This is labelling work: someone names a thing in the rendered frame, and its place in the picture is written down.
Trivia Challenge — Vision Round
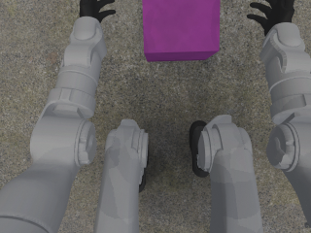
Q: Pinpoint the robot right hand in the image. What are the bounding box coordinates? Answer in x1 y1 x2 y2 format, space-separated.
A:
247 0 294 36

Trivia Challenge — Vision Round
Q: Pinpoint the robot left upper arm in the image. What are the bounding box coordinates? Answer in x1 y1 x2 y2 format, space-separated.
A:
0 116 97 233

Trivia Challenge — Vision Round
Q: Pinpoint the robot right forearm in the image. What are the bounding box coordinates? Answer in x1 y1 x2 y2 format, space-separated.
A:
259 22 311 125

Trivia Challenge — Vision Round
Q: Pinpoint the robot right shin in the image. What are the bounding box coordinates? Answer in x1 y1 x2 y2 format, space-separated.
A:
196 115 253 172

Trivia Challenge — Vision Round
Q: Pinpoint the robot right upper arm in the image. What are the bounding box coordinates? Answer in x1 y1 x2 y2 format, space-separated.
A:
266 122 311 228

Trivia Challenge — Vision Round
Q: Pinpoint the robot left forearm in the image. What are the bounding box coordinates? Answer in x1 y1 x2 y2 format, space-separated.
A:
29 17 107 158

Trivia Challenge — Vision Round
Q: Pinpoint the robot left hand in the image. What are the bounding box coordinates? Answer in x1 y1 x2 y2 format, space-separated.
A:
79 0 116 23

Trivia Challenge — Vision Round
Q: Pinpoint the right robot thigh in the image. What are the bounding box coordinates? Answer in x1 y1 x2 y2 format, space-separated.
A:
198 123 263 233

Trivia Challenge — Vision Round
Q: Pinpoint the carton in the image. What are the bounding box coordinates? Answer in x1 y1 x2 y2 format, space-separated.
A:
142 0 221 62

